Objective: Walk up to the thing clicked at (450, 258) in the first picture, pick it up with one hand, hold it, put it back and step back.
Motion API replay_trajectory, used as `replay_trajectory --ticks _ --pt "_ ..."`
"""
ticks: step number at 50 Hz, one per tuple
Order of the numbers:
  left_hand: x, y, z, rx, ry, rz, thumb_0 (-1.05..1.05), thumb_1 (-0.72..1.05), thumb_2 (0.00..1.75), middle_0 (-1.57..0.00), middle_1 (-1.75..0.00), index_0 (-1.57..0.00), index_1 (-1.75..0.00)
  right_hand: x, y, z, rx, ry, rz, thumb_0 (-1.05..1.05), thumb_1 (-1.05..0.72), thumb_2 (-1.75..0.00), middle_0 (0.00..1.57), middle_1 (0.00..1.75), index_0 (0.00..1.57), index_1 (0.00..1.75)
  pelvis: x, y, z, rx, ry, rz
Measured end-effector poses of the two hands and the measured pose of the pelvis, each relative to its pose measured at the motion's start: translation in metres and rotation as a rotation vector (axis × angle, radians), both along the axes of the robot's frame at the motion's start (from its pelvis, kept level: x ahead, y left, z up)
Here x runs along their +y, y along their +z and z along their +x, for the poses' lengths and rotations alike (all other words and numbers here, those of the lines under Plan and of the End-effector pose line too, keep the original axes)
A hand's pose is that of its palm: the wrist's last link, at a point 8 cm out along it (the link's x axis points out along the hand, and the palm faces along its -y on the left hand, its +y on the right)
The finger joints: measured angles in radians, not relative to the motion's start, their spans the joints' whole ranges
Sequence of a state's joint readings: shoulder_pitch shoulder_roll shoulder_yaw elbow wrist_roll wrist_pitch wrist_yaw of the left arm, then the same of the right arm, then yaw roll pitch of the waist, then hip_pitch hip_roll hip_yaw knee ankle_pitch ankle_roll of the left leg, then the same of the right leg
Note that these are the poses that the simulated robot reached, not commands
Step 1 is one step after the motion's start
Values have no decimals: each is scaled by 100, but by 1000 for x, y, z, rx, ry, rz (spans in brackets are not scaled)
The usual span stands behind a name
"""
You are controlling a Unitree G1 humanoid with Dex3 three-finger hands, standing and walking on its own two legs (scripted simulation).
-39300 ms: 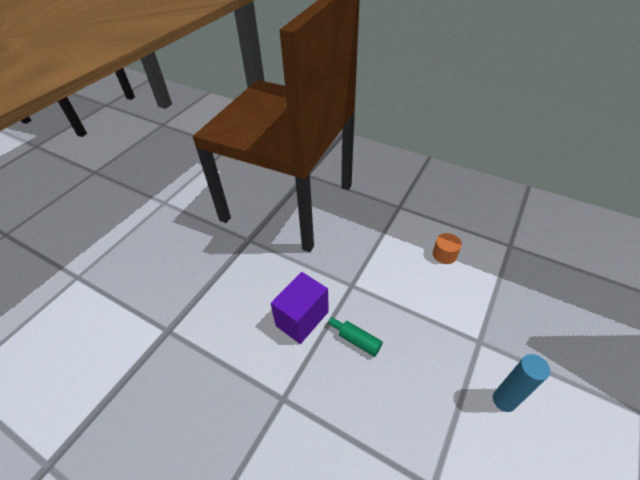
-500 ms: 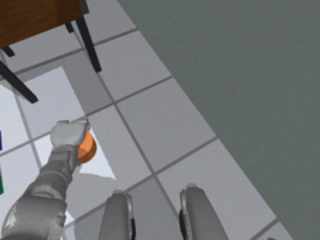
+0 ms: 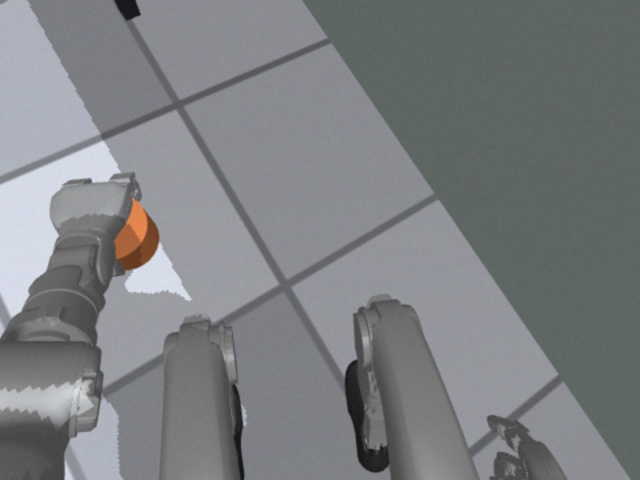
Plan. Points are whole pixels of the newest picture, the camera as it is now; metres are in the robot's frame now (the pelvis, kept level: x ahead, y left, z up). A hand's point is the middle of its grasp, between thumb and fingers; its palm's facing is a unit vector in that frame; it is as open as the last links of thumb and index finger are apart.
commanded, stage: crouch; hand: left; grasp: from above
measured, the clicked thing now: (118, 233) +0.45 +0.26 -0.20
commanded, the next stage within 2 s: lower in 0.72 s
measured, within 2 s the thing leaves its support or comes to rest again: rests again in 1.66 s
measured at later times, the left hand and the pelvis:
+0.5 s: hand (126, 236) +0.45 +0.26 -0.24, palm faces -0.47 -0.04 -0.88, open 11.9 cm; pelvis -0.01 +0.00 -0.07, yaw -2 degrees
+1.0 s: hand (135, 235) +0.47 +0.26 -0.29, palm faces -0.49 -0.04 -0.87, open 11.9 cm; pelvis -0.01 +0.00 -0.11, yaw -3 degrees
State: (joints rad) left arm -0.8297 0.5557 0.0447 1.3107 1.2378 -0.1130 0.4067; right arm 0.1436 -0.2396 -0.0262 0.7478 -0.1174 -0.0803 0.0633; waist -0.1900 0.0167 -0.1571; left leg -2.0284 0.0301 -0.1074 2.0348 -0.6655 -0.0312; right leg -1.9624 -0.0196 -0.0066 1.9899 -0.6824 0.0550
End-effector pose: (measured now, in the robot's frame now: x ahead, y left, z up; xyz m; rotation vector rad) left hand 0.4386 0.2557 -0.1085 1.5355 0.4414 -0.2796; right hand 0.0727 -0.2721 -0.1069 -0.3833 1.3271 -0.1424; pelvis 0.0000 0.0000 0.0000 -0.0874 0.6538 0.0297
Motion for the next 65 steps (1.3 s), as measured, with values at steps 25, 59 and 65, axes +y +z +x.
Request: replay_trajectory --ticks 25,59,65 --pt "3 -78 21 30 1 -10 2 -28 76 -49 -84 -45 -84 -3 -57 -58 138 -43 5 1 -91 -90 20 30 20 30 0 -70 -10 -25 -23 -15" --pt "4 -151 39 36 -9 -30 2 -28 76 -50 -83 -45 -83 -4 -95 -64 202 22 0 0 -91 -90 20 30 20 30 0 -121 -7 -58 -45 -46" --pt "3 -166 40 29 -8 -28 2 -28 76 -50 -83 -45 -83 -3 -100 -64 213 30 -1 0 -91 -90 20 30 20 30 1 -128 -5 -62 -49 -51"
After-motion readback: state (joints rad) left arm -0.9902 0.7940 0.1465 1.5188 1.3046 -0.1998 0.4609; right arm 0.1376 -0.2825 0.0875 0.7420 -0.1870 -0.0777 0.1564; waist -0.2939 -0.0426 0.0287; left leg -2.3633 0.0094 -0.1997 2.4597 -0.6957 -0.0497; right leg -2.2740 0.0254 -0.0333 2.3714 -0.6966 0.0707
